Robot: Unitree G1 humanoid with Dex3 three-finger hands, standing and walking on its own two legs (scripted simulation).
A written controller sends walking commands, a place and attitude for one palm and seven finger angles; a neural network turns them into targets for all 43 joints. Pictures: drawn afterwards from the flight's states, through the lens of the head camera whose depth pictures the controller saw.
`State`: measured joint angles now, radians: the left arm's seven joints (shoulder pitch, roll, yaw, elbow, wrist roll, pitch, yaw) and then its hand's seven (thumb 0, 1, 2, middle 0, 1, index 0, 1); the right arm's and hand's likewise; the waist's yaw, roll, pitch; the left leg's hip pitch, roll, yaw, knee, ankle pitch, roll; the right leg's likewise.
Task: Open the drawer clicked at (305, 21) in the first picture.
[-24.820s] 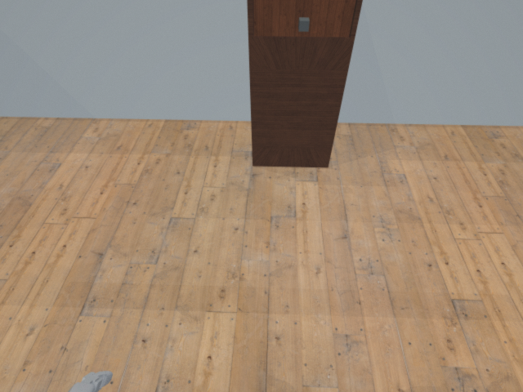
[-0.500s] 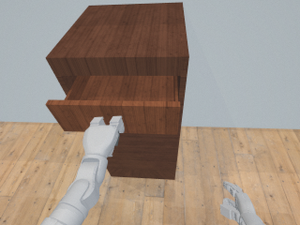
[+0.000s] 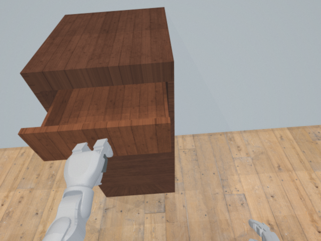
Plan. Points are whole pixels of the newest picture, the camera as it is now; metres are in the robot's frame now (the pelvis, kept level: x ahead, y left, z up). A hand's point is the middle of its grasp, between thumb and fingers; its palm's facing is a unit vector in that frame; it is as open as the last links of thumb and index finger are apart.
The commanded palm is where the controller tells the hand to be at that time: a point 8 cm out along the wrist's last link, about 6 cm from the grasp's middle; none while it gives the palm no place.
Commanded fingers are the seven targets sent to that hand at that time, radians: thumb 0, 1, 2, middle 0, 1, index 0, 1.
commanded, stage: pull the drawer open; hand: left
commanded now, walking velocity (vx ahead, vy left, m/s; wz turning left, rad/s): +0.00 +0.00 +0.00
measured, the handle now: (99, 156) +0.33 +0.18 +0.04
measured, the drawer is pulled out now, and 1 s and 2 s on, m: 0.17 0.30 0.30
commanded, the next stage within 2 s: open the thumb to release the handle in 0.92 s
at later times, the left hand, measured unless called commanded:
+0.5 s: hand (88, 214) +0.18 +0.17 +0.02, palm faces +0.05 -0.19 -0.98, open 7.1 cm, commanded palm +0.13 +0.18 +0.07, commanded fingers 0.00 0.90 0.90 -0.40 -1.35 -0.40 -1.35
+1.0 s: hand (84, 234) +0.15 +0.17 +0.02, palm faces +0.06 -0.15 -0.99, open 7.0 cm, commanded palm +0.12 +0.18 +0.07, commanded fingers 0.00 0.90 0.90 -0.40 -1.35 -0.40 -1.35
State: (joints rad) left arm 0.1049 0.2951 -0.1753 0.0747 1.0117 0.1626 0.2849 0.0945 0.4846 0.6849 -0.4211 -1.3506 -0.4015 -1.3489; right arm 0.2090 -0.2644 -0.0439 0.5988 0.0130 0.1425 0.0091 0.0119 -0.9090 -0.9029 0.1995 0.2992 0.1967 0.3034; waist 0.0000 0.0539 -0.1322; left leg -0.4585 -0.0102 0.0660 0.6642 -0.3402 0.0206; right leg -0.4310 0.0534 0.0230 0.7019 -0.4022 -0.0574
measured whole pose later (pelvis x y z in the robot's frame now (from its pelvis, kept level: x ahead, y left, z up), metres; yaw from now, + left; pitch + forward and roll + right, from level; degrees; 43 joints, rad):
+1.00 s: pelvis -0.01 -0.01 -0.02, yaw +0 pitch +9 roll +2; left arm 0.71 0.32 -0.17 -0.38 1.04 0.06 0.43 0.07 0.48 0.72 -0.42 -1.35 -0.41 -1.35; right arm 0.16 -0.24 0.00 0.51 -0.03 0.10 0.10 0.01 -0.91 -0.90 0.20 0.30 0.20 0.30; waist 0.06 0.07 -0.15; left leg -0.59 0.00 0.06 0.85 -0.42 0.00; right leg -0.56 0.06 0.01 0.90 -0.50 -0.08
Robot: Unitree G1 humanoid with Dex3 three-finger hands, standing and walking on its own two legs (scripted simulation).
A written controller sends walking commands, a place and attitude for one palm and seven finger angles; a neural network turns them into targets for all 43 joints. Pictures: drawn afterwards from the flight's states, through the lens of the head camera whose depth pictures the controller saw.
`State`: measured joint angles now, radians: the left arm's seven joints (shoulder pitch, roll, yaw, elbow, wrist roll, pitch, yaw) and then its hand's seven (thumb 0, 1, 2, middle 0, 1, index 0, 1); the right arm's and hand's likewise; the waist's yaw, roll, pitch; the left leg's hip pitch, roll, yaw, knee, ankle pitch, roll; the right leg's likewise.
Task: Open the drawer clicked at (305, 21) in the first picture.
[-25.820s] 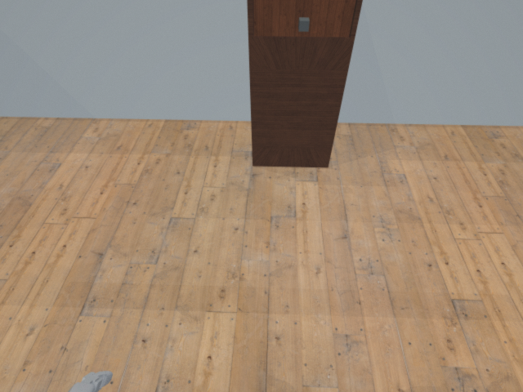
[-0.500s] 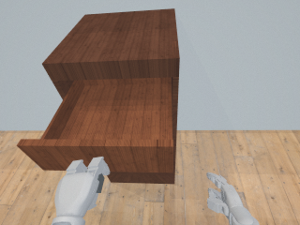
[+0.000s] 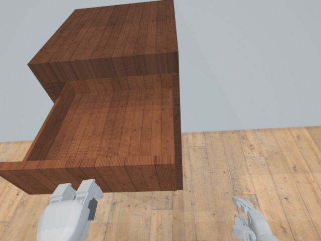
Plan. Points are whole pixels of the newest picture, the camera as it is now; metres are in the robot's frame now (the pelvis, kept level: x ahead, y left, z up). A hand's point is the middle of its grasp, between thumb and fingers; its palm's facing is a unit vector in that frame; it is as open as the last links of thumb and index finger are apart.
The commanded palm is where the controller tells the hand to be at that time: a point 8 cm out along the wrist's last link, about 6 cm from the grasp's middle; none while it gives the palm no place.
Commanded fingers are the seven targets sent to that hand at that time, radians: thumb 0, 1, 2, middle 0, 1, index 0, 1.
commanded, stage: open the thumb to release the handle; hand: left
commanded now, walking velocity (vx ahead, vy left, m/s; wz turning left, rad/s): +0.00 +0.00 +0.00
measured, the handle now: (86, 198) +0.20 +0.18 +0.07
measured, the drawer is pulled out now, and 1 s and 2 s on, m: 0.30 0.30 0.30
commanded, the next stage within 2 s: lift the hand off the handle in 0.52 s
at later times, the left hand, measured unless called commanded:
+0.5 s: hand (82, 222) +0.16 +0.19 +0.05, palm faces +0.05 -0.14 -0.99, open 11.5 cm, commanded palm +0.13 +0.20 +0.10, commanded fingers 0.00 -0.50 0.30 -0.30 -1.20 -0.30 -1.20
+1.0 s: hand (83, 215) +0.17 +0.19 +0.05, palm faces +0.07 -0.14 -0.99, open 13.4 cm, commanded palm +0.14 +0.19 +0.12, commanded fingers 0.00 -0.50 0.30 -0.30 -1.20 -0.30 -1.20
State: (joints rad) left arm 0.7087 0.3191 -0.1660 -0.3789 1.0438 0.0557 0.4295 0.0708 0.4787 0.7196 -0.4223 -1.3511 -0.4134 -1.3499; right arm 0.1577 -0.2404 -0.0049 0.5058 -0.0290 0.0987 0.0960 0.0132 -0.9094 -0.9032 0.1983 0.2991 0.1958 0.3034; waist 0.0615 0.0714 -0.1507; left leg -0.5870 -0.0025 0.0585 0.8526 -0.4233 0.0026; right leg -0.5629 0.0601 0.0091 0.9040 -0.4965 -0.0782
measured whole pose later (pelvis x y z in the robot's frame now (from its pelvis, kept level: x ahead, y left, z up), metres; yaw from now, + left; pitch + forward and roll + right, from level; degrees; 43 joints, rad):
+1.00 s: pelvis -0.02 +0.00 +0.01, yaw +2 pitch +5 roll +1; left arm 0.46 0.32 -0.24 -0.21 1.05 0.09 0.38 0.00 -0.49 0.30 -0.33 -1.21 -0.40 -1.24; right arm 0.11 -0.22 -0.01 0.58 -0.02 0.10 0.01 0.01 -0.91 -0.90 0.20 0.30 0.20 0.30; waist 0.10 0.08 -0.10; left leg -0.50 -0.02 0.02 0.75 -0.35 0.00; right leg -0.45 0.05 -0.02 0.79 -0.43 -0.08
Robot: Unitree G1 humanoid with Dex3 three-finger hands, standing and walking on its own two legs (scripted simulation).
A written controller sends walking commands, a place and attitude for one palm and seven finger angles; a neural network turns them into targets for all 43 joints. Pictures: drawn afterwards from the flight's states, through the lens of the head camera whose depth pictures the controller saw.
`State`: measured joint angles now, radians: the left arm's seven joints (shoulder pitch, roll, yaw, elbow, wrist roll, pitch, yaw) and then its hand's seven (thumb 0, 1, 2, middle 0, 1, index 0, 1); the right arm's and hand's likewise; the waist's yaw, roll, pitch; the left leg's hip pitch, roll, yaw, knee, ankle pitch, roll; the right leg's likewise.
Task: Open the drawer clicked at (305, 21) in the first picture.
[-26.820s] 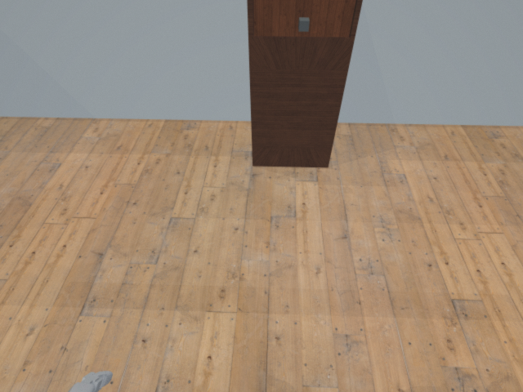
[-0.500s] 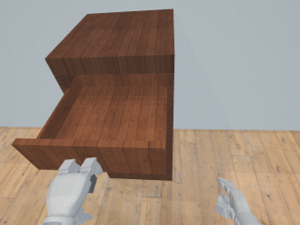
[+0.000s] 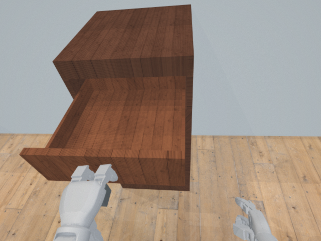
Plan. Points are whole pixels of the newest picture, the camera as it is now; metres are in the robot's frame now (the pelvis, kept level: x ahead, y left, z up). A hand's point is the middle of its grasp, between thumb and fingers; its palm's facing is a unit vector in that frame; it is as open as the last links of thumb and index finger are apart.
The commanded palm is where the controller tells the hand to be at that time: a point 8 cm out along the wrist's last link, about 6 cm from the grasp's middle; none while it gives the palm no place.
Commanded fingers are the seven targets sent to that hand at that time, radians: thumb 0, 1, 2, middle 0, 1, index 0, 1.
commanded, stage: lift the hand off the handle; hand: left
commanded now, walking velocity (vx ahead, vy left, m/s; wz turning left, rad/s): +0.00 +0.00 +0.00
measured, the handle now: (101, 186) +0.22 +0.18 +0.05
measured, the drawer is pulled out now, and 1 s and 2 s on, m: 0.30 0.30 0.30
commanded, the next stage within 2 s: draw the hand back to the body in 1.22 s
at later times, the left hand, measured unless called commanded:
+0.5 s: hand (79, 189) +0.19 +0.19 +0.11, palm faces +0.12 -0.18 -0.98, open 13.5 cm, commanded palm +0.16 +0.19 +0.17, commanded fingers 0.00 -0.50 0.30 -0.30 -1.20 -0.30 -1.20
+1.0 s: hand (65, 167) +0.20 +0.19 +0.19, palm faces +0.22 -0.22 -0.95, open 13.9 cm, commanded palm +0.15 +0.19 +0.25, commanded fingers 0.00 -0.50 0.30 -0.30 -1.20 -0.30 -1.20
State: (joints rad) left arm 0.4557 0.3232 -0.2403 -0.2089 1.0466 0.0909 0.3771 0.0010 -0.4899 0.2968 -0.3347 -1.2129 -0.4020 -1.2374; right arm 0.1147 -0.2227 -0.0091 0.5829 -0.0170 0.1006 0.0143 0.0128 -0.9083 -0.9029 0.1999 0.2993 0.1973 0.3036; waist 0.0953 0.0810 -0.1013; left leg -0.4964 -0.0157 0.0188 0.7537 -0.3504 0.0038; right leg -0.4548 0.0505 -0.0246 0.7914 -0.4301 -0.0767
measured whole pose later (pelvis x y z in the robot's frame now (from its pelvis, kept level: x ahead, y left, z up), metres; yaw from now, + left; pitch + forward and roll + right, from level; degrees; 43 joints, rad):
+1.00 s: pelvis +0.00 +0.02 +0.03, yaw -1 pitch -3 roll +0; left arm 0.35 0.44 -0.17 -0.65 0.87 0.29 0.02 0.00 -0.49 0.30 -0.32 -1.20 -0.32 -1.20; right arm 0.05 -0.25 0.05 0.54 0.04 0.16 0.06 0.01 -0.91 -0.90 0.20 0.30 0.20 0.30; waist 0.11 0.14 -0.05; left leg -0.22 -0.02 0.03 0.53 -0.25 0.03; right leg -0.17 0.05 -0.01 0.54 -0.31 -0.05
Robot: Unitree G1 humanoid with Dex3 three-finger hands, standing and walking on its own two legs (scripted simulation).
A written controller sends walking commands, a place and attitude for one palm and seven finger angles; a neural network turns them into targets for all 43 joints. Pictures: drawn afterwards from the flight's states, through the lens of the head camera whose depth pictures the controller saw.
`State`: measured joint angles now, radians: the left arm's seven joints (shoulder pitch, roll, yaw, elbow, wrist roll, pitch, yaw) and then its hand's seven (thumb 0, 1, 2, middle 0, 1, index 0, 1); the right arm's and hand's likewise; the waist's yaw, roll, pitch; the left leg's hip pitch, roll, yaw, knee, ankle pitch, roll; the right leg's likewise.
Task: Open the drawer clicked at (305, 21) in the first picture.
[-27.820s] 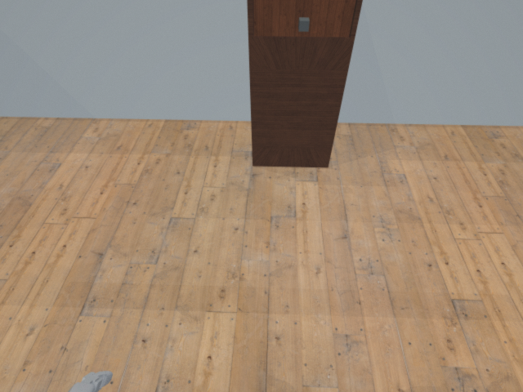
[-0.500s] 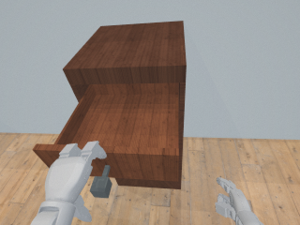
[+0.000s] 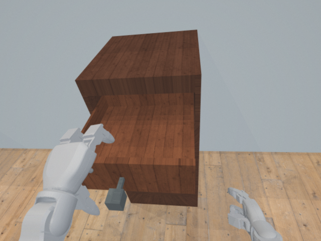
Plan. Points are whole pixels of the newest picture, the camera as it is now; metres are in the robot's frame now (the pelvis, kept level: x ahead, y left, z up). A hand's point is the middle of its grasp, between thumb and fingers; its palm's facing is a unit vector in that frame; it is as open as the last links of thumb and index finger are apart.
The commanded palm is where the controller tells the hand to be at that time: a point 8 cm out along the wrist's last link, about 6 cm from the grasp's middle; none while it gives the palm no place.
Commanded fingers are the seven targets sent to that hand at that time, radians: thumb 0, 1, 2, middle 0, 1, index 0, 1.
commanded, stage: lift the hand off the handle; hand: left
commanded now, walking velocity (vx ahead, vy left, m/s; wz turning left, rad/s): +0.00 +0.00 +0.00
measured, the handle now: (118, 192) +0.23 +0.16 +0.03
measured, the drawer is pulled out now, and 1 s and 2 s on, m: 0.30 0.30 0.30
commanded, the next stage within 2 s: draw the hand back to the body in 0.22 s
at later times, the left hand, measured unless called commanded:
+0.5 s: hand (83, 163) +0.21 +0.18 +0.18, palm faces +0.24 -0.18 -0.96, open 13.9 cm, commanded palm +0.16 +0.19 +0.23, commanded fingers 0.00 -0.50 0.30 -0.30 -1.20 -0.30 -1.20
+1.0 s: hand (68, 169) +0.19 +0.21 +0.18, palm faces +0.24 -0.59 -0.77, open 13.8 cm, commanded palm +0.14 +0.24 +0.22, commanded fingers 0.00 -0.32 0.38 -0.29 -1.09 -0.29 -1.09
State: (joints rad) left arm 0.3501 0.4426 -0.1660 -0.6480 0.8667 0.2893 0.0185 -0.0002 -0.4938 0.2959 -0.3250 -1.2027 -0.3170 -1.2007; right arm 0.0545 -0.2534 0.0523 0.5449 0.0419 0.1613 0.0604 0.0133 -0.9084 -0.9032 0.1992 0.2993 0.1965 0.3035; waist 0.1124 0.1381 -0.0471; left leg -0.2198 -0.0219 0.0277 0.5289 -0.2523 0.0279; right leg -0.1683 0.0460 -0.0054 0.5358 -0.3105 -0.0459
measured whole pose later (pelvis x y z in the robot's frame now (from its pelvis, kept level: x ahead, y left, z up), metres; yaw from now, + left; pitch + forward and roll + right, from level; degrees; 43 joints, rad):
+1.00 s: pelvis +0.00 +0.01 +0.00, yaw +2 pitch -4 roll +0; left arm 0.44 0.45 0.14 -0.65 0.31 0.11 0.00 0.00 -0.48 0.30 -0.32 -1.20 -0.32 -1.19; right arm 0.07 -0.25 0.06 0.54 0.04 0.05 0.00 0.01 -0.91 -0.90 0.20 0.30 0.20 0.30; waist 0.09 0.12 0.01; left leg -0.20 -0.03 0.00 0.51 -0.24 0.04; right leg -0.13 0.04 -0.03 0.49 -0.30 -0.04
